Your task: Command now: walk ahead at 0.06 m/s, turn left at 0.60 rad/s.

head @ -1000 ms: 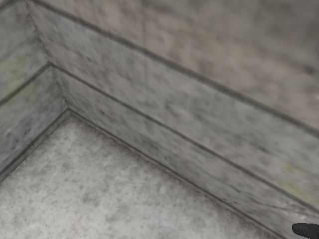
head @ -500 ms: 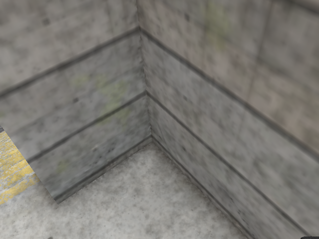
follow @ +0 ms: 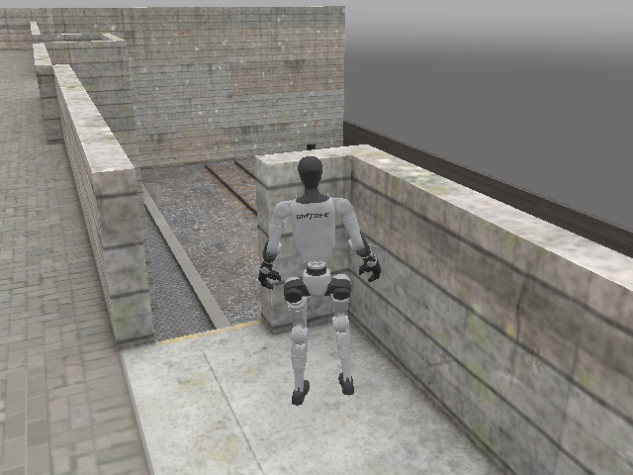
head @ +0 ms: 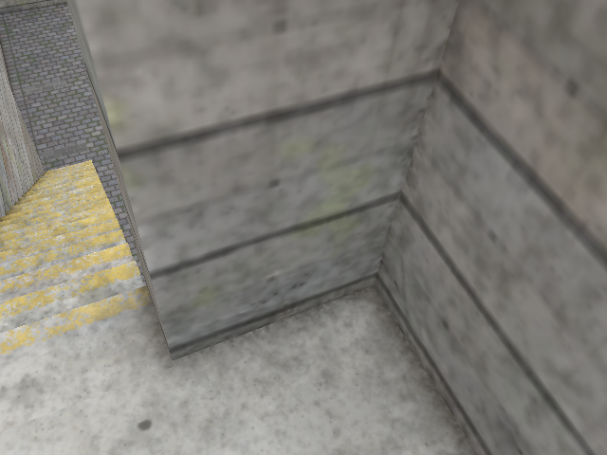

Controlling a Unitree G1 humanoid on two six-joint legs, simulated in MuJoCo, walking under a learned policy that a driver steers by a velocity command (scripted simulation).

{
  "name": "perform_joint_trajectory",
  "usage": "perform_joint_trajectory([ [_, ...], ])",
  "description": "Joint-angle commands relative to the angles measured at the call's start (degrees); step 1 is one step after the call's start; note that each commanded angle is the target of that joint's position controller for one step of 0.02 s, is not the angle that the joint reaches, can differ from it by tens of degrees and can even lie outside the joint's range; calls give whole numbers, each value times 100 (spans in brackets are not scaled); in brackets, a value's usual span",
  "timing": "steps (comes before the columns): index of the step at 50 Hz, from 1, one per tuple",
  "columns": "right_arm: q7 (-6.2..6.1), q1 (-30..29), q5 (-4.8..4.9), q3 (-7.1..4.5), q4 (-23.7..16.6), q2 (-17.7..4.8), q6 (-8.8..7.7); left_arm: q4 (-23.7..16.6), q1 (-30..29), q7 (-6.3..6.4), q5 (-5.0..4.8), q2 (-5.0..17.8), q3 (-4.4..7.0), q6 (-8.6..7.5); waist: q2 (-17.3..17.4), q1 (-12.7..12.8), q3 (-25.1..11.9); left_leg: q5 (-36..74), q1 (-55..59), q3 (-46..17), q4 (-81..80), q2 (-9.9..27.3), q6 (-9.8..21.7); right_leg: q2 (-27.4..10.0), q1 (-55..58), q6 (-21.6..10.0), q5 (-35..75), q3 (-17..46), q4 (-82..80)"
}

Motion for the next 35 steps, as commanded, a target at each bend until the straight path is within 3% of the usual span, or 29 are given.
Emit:
perform_joint_trajectory([
  [1,-20,-95,-2,-368,-333,-1070,-54,-530,-322,-25,3,445,101,-165,1085,-39,-650,1036,1008,-1752,-551,1400,1027,53,-50,-1,-189,123,-403],
  [5,32,-158,47,-380,-332,-1057,11,-528,-212,-26,-58,627,165,-264,1171,-19,-572,1779,970,-2044,-312,1211,903,148,635,-108,-398,70,-1292],
  [7,24,-395,144,-394,-389,-1043,-5,-404,178,-12,-58,747,256,-277,947,254,-576,1495,735,-2002,-91,959,627,22,1545,-286,655,-45,-2567],
  [8,34,-290,144,-330,-400,-822,-28,-397,352,16,17,978,324,-267,584,247,-781,643,202,-1695,357,719,355,-592,2450,-548,1174,304,-2766],
  [9,60,150,91,-244,-376,-501,-62,-498,158,44,144,1402,395,-188,-815,-85,-760,-1527,-880,-624,1500,-73,-66,-1767,3089,-1276,2314,1527,-2886],
  [10,49,-45,25,-359,-448,-957,-155,-398,509,-14,232,1290,431,-146,-1292,206,-635,-2679,-1730,-40,2561,-265,-338,-2374,3063,-2013,2548,2428,-3086],
  [11,78,-85,-20,-446,-424,-1201,-195,-431,414,-3,130,1088,395,-137,-836,163,-494,-2323,-1878,-27,3331,151,-485,-2369,2955,-2022,2416,2093,-3046],
  [13,106,47,17,-451,-228,-1052,-119,-477,93,67,28,812,331,-104,-520,49,-377,-1702,-1943,121,3866,295,-668,-1760,2878,-1569,2221,1130,-2910],
  [15,165,63,18,-355,-174,-769,-63,-373,51,144,-35,772,290,-91,-514,9,-388,-1368,-1819,436,4106,304,-833,-1622,2748,-1648,2836,597,-2952],
  [18,179,-320,41,-235,-313,-544,-39,-197,283,175,24,951,356,-30,-758,240,-321,-1053,-1735,793,3272,444,-902,-1538,2836,-1728,2580,124,-3151],
  [19,187,-342,29,-191,-331,-467,-58,-141,368,195,-47,983,383,-6,-828,276,-340,-1000,-1698,807,2982,544,-887,-1621,2958,-1766,2319,117,-3229],
  [22,214,-462,13,-112,-398,-378,-84,-94,296,155,-117,1190,468,-15,-868,295,-364,-743,-1167,1028,2193,701,-756,-1739,2753,-1758,2082,-186,-3311],
  [25,252,-452,-17,-163,-413,-552,-1,-149,271,65,-122,1250,519,-39,-890,344,-258,-672,-593,1214,1562,708,-594,-1802,2419,-1604,1611,-427,-3255],
  [27,313,-308,23,-192,-445,-599,2,-146,253,43,-239,1228,512,-2,-899,234,-356,-559,-250,1328,1026,667,-439,-1873,2510,-1478,1711,-513,-2902],
  [29,357,-11,79,-247,-325,-634,-36,-50,346,73,-369,1188,508,5,-695,33,-371,-136,562,1309,105,617,-150,-1746,2168,-1080,1617,-733,-2317],
  [30,312,241,141,-337,-277,-788,-49,50,645,46,-332,834,423,-18,-66,-24,-598,633,1348,1002,-382,661,82,-1415,1736,-739,1329,-1114,-1507],
  [31,196,512,87,-473,-377,-1402,-59,-164,648,15,-2,479,302,-68,1698,-21,-723,3263,2527,-844,-389,2008,607,-760,88,-202,-1107,-1549,334],
  [32,214,436,-160,-506,-521,-1698,-152,-455,308,64,104,450,256,-24,1954,-157,-951,3391,2198,-2129,-562,2835,1700,-181,-803,4,-2290,-656,1514],
  [33,262,466,-145,-466,-459,-1394,-284,-430,110,120,-47,835,374,26,1270,-324,-924,2737,1924,-1722,-753,2575,1683,-299,-755,-68,-1988,-150,1908],
  [34,267,232,-55,-409,-382,-1243,-366,-454,93,159,-139,923,412,67,1113,-122,-665,2172,1675,-1289,-803,2276,1361,-400,-777,-155,-1465,-62,1838],
  [35,262,-44,60,-362,-381,-1070,-382,-360,191,220,-126,942,441,107,853,16,-540,1701,1498,-1047,-815,2018,1083,-477,-743,-156,-1058,-24,1645],
])
Velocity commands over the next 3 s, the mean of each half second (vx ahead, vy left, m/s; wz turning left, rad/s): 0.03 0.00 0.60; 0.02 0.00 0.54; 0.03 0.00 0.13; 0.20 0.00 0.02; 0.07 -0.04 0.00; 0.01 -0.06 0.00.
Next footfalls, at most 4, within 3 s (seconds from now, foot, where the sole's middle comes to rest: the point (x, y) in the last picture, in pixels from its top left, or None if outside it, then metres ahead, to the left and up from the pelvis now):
0.16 right None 0.10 -0.14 -0.78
0.60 left None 0.04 0.13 -0.78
1.08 right None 0.15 -0.07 -0.78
1.36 left None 0.05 0.18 -0.78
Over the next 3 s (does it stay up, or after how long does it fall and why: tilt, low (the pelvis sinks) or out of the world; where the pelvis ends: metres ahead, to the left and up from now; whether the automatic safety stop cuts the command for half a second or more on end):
stays up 0.23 0.16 0.00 its command is cut before an obstacle after 1.7 s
